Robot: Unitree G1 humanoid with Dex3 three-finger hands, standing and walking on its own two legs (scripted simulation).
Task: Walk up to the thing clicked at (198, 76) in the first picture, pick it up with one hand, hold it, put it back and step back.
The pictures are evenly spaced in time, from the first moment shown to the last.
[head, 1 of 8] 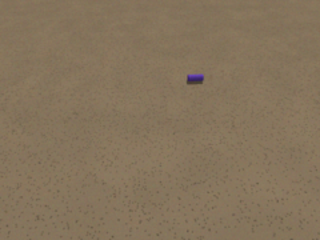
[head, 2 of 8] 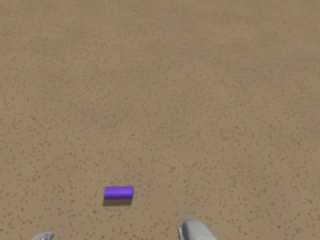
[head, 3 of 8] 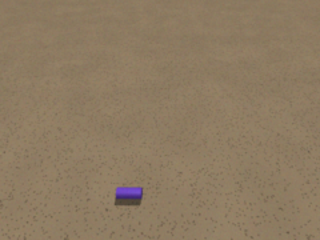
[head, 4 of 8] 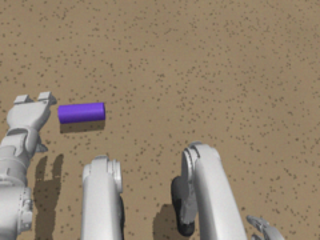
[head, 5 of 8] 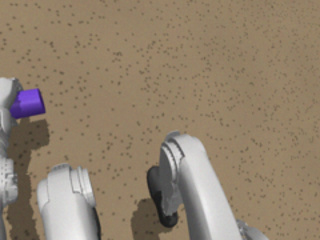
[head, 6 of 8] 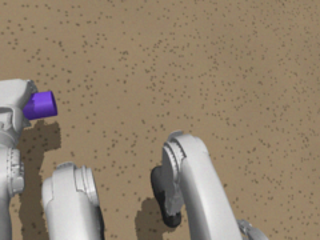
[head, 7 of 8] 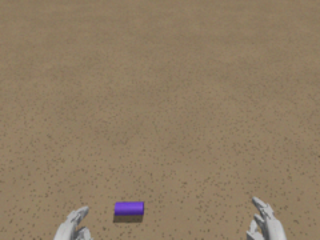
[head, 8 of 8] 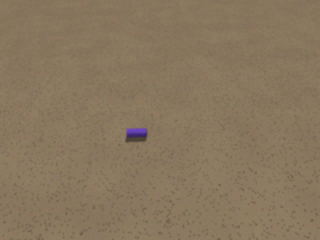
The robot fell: no
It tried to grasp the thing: yes
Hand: left
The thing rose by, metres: 0.68
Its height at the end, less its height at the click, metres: +0.00
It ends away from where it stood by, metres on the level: 0.00
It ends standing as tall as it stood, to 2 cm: yes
